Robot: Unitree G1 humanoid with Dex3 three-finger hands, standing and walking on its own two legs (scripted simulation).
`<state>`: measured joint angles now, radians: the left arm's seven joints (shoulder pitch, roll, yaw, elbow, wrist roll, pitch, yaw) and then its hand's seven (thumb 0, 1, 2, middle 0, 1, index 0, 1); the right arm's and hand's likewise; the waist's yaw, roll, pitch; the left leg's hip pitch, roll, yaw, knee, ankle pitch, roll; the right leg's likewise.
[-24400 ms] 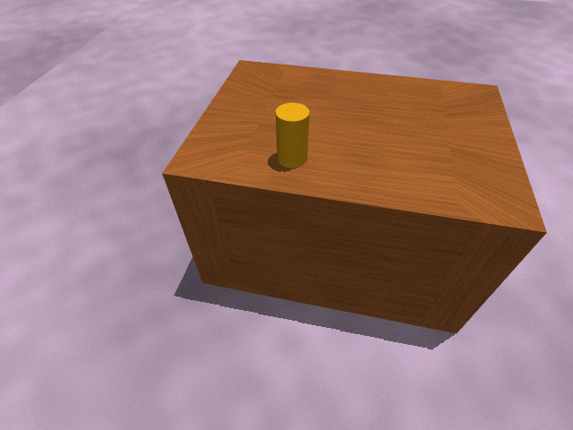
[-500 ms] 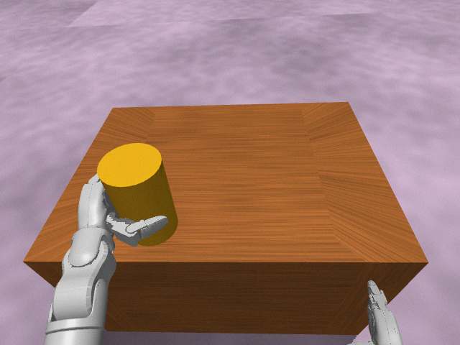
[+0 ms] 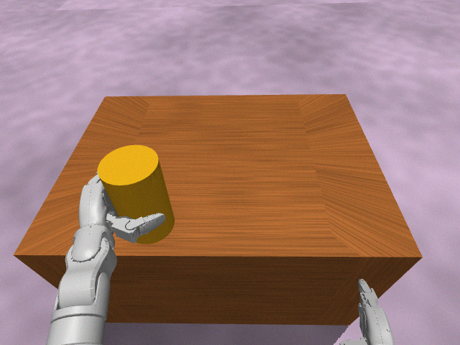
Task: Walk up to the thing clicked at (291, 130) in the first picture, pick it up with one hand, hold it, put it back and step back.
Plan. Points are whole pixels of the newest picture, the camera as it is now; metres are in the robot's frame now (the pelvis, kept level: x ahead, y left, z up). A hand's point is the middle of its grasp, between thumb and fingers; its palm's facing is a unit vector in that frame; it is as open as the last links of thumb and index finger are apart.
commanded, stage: crouch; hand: left
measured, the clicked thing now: (141, 197) +0.35 +0.16 +0.11
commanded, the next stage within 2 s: lower in 1.06 s
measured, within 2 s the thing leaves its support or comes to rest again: rests again in 1.62 s
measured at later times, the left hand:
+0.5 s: hand (144, 193) +0.42 +0.19 +0.02, palm faces +0.18 -0.98 +0.00, open 11.8 cm
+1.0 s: hand (148, 189) +0.47 +0.20 -0.02, palm faces +0.19 -0.98 -0.01, open 11.8 cm
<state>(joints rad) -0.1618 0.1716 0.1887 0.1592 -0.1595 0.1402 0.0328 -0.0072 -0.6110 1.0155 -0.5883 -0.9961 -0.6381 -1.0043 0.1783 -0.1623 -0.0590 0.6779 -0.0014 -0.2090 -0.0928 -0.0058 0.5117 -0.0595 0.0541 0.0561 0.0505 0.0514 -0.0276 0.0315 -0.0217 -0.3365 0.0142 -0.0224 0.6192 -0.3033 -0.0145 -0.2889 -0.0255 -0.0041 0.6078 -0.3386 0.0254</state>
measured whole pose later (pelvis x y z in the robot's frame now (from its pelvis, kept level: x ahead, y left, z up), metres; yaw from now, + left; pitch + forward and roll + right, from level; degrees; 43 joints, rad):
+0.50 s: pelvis -0.01 +0.00 -0.03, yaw -1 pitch +12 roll -1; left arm -0.53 0.32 0.31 0.82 -0.13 -0.27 0.00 -0.01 -0.61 1.01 -0.60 -0.98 -0.65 -0.99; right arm 0.26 -0.22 -0.06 0.37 -0.03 -0.13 -0.04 -0.01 0.51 -0.06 0.05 0.06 0.05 0.05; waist -0.12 -0.02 -0.06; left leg -0.69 0.03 -0.02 0.87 -0.38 -0.01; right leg -0.64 0.00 0.01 0.84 -0.40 0.03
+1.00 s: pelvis -0.01 +0.01 -0.06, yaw -2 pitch +18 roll -3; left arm -0.68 0.40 0.37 1.01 -0.09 -0.39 0.00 -0.01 -0.61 1.00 -0.61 -0.97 -0.66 -0.97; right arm 0.33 -0.21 -0.03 0.16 -0.05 -0.04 0.01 -0.01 0.50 -0.06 0.06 0.06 0.05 0.05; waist -0.17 -0.02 -0.10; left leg -0.90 0.04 -0.03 1.03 -0.45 -0.01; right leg -0.84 0.01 0.00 0.98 -0.46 0.03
